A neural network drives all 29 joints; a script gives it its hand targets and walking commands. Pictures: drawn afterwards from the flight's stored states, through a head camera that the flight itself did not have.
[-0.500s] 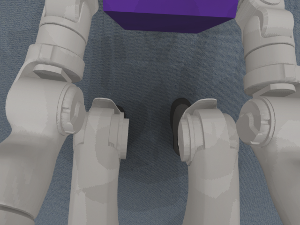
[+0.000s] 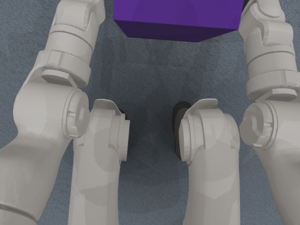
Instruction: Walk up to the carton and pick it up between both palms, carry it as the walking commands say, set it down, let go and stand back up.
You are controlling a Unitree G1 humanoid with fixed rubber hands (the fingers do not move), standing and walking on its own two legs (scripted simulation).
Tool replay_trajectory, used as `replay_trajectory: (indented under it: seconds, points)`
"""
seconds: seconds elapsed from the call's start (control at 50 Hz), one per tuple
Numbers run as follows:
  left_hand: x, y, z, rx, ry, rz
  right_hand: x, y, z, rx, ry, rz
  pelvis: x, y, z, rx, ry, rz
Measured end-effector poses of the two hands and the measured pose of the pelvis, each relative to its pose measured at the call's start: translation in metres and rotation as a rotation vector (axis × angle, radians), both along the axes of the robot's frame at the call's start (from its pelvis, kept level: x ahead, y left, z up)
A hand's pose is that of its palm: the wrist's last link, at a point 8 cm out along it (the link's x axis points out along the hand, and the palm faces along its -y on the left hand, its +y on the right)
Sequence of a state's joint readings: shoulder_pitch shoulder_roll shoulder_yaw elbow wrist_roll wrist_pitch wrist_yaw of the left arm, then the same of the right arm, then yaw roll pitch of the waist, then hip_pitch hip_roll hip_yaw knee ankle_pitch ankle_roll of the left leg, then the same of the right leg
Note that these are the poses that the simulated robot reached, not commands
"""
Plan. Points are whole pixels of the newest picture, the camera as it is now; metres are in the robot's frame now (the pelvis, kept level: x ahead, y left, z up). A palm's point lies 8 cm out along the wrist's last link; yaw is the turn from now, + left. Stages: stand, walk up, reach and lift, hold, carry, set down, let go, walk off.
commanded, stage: set down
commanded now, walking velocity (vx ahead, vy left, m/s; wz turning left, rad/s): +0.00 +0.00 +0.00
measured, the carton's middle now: out of the picture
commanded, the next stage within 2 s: none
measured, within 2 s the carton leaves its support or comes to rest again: neither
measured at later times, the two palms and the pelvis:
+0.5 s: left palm out of the picture +0.55 +0.10 -0.17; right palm out of the picture +0.52 -0.20 -0.17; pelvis +0.02 -0.01 +0.00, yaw -1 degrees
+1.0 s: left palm out of the picture +0.55 +0.13 -0.19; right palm (253, 0) +0.52 -0.21 -0.18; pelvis +0.01 -0.01 +0.01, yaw -1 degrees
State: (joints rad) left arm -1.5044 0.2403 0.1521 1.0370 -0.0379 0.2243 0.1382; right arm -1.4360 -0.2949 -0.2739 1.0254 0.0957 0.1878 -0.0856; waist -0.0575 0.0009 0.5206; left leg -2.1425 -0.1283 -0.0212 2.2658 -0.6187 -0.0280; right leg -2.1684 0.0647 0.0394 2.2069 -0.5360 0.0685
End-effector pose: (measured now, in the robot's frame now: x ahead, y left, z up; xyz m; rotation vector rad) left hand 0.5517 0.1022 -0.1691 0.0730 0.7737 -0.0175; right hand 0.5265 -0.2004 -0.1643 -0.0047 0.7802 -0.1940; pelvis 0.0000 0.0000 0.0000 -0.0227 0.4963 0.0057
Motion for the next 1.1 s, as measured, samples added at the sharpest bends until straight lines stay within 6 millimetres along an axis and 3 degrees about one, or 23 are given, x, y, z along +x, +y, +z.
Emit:
replay_trajectory:
  seconds: [0.5,0.84,1.1]
  points:
    - [0.001,0.000,-0.001,-0.019,0.003,-0.007,-0.002,-0.001,-0.004,0.019,0.015,-0.016,0.017,-0.005,-0.004,0.000,0.094,-0.010]
    - [-0.001,0.002,-0.003,-0.008,-0.040,-0.010,-0.003,-0.002,-0.005,-0.005,-0.012,-0.001,0.015,-0.004,0.000,-0.001,0.089,-0.010]
    - [-0.011,0.045,-0.021,0.058,-0.021,0.046,-0.007,-0.014,-0.023,-0.028,-0.010,-0.025,0.009,-0.005,0.008,-0.004,0.044,-0.008]
